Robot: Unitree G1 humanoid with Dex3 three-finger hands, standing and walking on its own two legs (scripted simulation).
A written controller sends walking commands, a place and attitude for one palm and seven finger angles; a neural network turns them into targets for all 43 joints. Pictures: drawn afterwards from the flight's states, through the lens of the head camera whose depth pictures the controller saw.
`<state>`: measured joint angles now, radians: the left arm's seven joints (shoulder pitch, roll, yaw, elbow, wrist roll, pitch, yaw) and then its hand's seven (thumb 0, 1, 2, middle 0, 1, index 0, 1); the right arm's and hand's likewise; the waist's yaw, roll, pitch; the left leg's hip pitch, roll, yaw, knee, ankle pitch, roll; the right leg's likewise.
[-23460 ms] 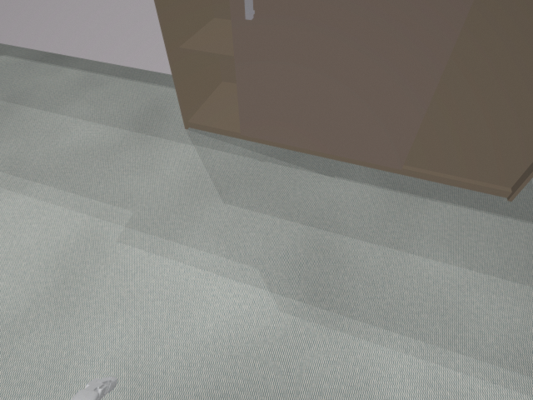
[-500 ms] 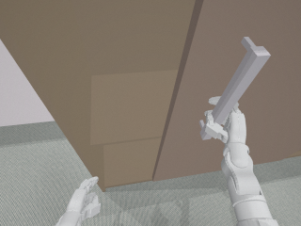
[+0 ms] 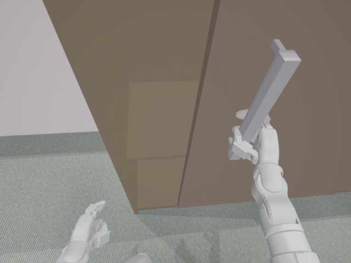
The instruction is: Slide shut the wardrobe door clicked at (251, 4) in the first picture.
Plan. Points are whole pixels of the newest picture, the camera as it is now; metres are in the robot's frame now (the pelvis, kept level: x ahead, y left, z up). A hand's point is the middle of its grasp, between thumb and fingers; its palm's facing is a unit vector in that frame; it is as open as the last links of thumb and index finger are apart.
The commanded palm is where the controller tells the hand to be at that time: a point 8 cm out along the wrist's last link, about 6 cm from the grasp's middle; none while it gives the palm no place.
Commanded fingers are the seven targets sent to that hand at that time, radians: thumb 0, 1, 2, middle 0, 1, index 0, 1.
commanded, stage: step sideways, sliding the door along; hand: right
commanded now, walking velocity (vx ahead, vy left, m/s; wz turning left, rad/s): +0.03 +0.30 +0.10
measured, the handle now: (250, 112) +0.41 -0.15 +0.12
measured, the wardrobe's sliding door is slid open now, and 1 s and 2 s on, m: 0.22 0.08 0.00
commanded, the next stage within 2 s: stop walking and hold the door there in 1.96 s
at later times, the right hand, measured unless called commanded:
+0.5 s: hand (206, 146) +0.35 -0.06 +0.07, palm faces +0.10 +0.98 -0.16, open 6.5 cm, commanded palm +0.32 -0.04 +0.07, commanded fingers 0.00 -0.90 -0.90 0.45 1.40 0.45 1.40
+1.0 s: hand (178, 145) +0.35 +0.00 +0.07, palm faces +0.22 +0.96 -0.16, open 6.5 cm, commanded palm +0.31 +0.03 +0.07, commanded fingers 0.00 -0.90 -0.90 0.45 1.40 0.45 1.40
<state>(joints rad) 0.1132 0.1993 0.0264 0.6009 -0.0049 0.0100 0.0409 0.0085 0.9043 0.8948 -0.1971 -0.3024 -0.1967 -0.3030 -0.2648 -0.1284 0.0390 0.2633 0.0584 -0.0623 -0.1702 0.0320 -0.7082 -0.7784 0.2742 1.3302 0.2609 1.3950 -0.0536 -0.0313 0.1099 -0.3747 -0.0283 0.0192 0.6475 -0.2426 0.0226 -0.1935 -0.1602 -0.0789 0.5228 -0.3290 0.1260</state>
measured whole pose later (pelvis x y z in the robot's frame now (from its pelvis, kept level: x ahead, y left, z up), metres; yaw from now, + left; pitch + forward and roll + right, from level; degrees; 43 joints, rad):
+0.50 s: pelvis -0.03 +0.07 -0.01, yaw +1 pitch -2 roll +0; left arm 0.17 0.21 0.02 0.61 -0.04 0.07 0.03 0.01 0.90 0.90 -0.20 -0.30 -0.20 -0.30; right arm -0.42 -0.14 0.07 0.47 0.09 -0.08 -0.14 0.01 -0.72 -0.79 0.25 1.27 0.19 1.40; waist -0.09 -0.08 0.13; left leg -0.30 -0.05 0.05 0.65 -0.32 0.05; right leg -0.21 -0.23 -0.04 0.62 -0.35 0.11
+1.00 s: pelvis -0.03 +0.18 -0.01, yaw +1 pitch -3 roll +2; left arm 0.16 0.18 -0.02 0.63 -0.05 0.08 0.03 0.01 0.90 0.89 -0.20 -0.30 -0.20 -0.30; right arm -0.46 -0.21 -0.02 0.53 0.12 -0.08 -0.14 0.02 -0.68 -0.82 0.31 1.25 0.24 1.39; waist -0.12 -0.10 0.14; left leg -0.30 0.02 0.07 0.66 -0.31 -0.01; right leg -0.20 -0.29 -0.01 0.65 -0.36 0.08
